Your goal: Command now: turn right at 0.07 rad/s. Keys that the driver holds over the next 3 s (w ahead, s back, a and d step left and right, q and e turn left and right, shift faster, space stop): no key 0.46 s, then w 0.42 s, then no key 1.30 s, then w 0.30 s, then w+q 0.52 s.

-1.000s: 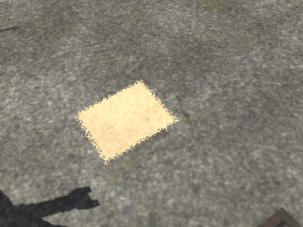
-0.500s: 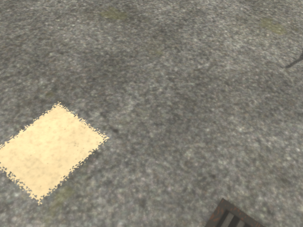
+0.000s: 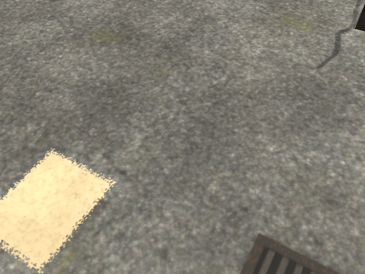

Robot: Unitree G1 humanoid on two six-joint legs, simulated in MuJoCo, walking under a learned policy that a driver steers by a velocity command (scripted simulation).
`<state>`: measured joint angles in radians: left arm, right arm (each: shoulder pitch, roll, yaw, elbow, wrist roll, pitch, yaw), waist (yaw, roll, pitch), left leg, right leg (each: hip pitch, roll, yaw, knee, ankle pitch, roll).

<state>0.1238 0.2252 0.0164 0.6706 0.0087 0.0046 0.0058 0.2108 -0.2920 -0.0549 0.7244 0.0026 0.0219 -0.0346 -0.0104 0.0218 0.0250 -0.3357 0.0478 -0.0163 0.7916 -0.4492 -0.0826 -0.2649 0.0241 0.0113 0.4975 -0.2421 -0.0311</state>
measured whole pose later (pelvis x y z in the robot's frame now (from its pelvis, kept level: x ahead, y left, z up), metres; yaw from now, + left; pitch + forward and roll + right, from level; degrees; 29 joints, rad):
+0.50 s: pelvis -0.02 +0.02 -0.01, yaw +0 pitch -1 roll +0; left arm 0.21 0.23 0.04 0.85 0.01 0.00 0.02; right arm 0.24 -0.21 0.00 0.70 -0.01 -0.02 -0.02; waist 0.01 0.00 0.02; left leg -0.22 0.00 0.00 0.56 -0.32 0.00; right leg -0.28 -0.01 0.02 0.55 -0.25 0.02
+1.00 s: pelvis +0.12 +0.02 +0.00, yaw +1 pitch +2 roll -1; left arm 0.44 0.23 0.03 0.92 0.00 -0.06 0.01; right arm 0.10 -0.26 -0.04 0.60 0.02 -0.08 0.04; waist 0.11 0.04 0.02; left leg -0.61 0.07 0.01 0.70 -0.07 0.00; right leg 0.03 0.01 -0.01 0.24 -0.29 -0.01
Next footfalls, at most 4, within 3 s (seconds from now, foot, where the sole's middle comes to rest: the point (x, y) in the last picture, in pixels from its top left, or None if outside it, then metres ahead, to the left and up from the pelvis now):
0.06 left None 0.01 0.14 -0.77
1.10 left None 0.35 0.15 -0.77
1.44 right None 0.30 -0.08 -0.77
2.50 right None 0.36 -0.10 -0.77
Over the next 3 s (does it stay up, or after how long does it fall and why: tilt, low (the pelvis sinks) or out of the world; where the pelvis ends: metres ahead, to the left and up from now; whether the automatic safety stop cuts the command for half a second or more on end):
stays up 0.55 0.05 -0.03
